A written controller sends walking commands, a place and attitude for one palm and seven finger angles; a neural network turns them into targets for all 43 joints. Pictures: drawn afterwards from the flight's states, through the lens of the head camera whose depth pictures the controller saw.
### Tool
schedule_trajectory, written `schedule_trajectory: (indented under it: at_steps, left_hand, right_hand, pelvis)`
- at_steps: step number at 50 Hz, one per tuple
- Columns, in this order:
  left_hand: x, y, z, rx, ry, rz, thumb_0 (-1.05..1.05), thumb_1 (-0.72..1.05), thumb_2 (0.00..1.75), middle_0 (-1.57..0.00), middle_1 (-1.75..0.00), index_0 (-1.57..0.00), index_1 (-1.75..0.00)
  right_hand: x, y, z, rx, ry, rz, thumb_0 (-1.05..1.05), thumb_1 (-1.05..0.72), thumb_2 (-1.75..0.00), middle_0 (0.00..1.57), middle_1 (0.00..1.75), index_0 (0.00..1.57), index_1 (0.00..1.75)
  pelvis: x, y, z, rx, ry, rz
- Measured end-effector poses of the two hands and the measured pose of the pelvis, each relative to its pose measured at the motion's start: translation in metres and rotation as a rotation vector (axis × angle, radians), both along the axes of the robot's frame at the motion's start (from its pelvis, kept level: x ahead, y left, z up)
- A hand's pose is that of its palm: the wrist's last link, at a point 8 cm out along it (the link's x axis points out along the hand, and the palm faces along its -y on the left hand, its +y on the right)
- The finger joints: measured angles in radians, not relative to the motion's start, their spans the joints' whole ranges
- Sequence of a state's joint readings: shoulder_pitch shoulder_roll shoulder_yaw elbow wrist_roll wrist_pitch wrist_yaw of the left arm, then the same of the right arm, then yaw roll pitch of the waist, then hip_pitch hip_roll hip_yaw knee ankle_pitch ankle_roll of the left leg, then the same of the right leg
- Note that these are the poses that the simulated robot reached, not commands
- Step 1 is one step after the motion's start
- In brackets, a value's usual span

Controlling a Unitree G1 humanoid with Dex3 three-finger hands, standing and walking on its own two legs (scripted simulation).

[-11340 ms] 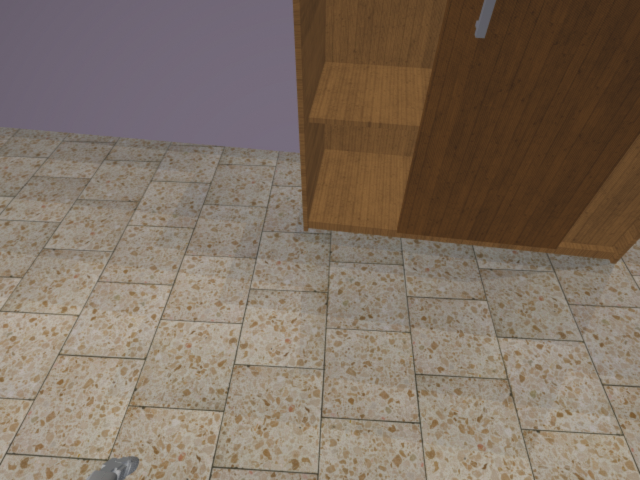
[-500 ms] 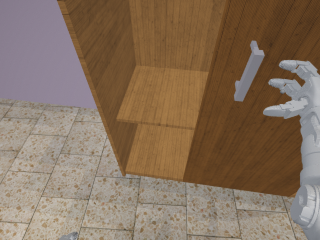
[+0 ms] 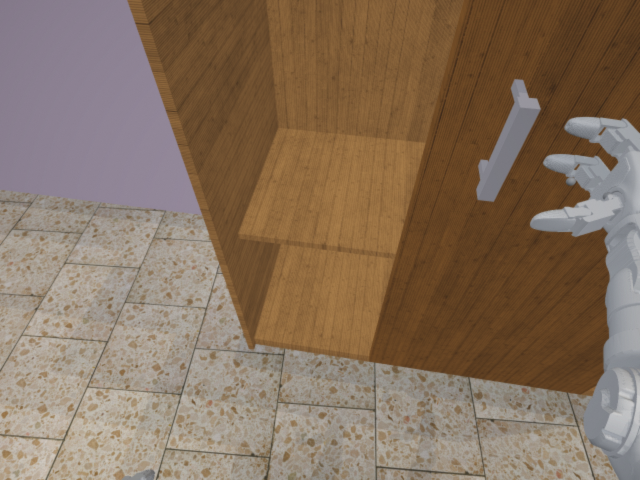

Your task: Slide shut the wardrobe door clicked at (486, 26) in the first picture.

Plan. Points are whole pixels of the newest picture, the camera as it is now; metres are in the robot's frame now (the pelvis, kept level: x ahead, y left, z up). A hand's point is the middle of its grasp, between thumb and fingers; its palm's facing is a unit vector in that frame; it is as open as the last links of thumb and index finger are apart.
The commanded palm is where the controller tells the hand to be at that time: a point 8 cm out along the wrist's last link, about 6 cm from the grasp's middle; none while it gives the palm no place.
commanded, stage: feel for the door with the fingertips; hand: right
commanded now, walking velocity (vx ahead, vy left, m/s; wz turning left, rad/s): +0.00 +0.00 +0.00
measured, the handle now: (501, 143) +0.52 -0.16 +0.16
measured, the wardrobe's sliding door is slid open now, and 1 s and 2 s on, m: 0.37 0.37 0.37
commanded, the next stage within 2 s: slide the fingers in behind the handle in 0.78 s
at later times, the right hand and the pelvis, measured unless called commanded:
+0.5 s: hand (539, 172) +0.46 -0.19 +0.17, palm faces +0.07 +1.00 +0.00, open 14.0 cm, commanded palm +0.44 -0.24 +0.16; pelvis +0.00 +0.00 +0.00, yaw +0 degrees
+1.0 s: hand (539, 160) +0.48 -0.19 +0.17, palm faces +0.04 +1.00 -0.01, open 13.5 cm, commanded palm +0.46 -0.24 +0.16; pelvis -0.01 +0.00 +0.00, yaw +0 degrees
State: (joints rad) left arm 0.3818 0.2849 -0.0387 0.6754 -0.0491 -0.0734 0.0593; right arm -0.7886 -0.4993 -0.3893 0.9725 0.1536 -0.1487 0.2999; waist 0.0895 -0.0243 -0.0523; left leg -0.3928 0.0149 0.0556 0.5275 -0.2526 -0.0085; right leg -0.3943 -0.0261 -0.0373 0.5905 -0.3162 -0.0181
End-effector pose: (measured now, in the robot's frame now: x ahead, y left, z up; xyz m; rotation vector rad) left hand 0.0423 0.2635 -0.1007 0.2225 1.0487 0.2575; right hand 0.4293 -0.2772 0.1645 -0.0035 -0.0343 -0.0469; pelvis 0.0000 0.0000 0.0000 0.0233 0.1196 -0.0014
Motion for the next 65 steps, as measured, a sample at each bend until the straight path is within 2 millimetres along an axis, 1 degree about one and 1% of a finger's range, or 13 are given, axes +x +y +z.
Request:
schedule_trajectory:
  at_steps: [8,18,25,32,36,41,48,53,59,65]
  left_hand:
    - [0.001,0.001,0.001,-0.001,-0.012,0.003,0.01,0.9,0.9,-0.21,-0.3,-0.21,-0.3]
    - [0.012,-0.005,-0.001,-0.029,-0.049,-0.009,0.01,0.9,0.9,-0.21,-0.3,-0.21,-0.3]
    - [0.013,-0.005,-0.001,-0.035,-0.063,-0.009,0.01,0.9,0.9,-0.21,-0.3,-0.21,-0.3]
    - [0.001,0.001,-0.004,-0.024,-0.023,-0.006,0.01,0.9,0.9,-0.21,-0.3,-0.21,-0.3]
    - [-0.011,0.005,-0.004,-0.01,0.014,-0.001,0.01,0.9,0.9,-0.21,-0.3,-0.21,-0.3]
    - [-0.027,0.009,-0.004,0.001,0.054,0.021,0.01,0.9,0.9,-0.21,-0.3,-0.21,-0.3]
    - [-0.047,0.008,-0.006,0.004,0.115,0.03,0.01,0.9,0.9,-0.21,-0.3,-0.21,-0.3]
    - [-0.053,0.004,-0.007,-0.008,0.123,0.035,0.01,0.9,0.9,-0.21,-0.3,-0.21,-0.3]
    - [-0.047,-0.001,-0.007,-0.022,0.095,0.04,0.01,0.9,0.9,-0.21,-0.3,-0.21,-0.3]
    - [-0.027,-0.005,-0.006,-0.036,0.033,0.035,0.01,0.9,0.9,-0.21,-0.3,-0.21,-0.3]
  right_hand:
    - [0.003,0.013,-0.001,0.005,0.007,0.013,-0.01,0.5,-0.3,0.3,1.2,0.3,1.2]
    - [0.003,0.038,-0.001,0.014,0.003,0.009,-0.01,0.5,-0.3,0.3,1.2,0.3,1.2]
    - [0.006,0.036,0.003,0.006,0.007,-0.019,-0.01,0.5,-0.3,0.3,1.2,0.31,1.2]
    - [0.009,0.032,0.008,-0.005,0.006,-0.008,-0.01,0.5,-0.3,0.3,1.2,0.3,1.2]
    - [0.016,0.033,0.004,0.004,0.028,-0.002,-0.01,0.5,-0.3,0.3,1.2,0.3,1.2]
    - [0.024,0.036,0.004,-0.005,0.015,0.0,-0.01,0.5,-0.3,0.31,1.22,0.31,1.2]
    - [0.029,0.03,0.004,-0.002,0.022,0.005,-0.01,0.5,-0.3,0.38,1.27,0.38,1.25]
    - [0.028,0.032,0.003,-0.005,0.016,0.0,-0.01,0.5,-0.3,0.37,1.25,0.36,1.24]
    - [0.024,0.038,-0.002,-0.009,0.012,0.016,-0.01,0.5,-0.3,0.33,1.23,0.33,1.22]
    - [0.019,0.049,-0.006,0.013,-0.001,0.017,-0.01,0.5,-0.3,0.31,1.21,0.31,1.2]
  pelvis:
    - [0.0,0.0,0.0,0.0,0.0,0.001]
    - [0.0,0.001,0.001,-0.004,-0.012,0.005]
    - [-0.003,0.004,0.0,-0.006,-0.017,0.008]
    - [-0.005,0.005,0.0,-0.005,-0.008,-0.001]
    - [-0.006,0.006,-0.001,-0.004,0.005,-0.003]
    - [-0.007,0.005,-0.002,-0.003,0.021,0.0]
    - [-0.009,0.005,-0.003,0.001,0.038,-0.007]
    - [-0.01,0.003,-0.004,0.0,0.042,-0.002]
    - [-0.008,0.001,-0.003,-0.001,0.033,0.007]
    - [-0.004,0.0,-0.002,-0.003,0.017,0.019]
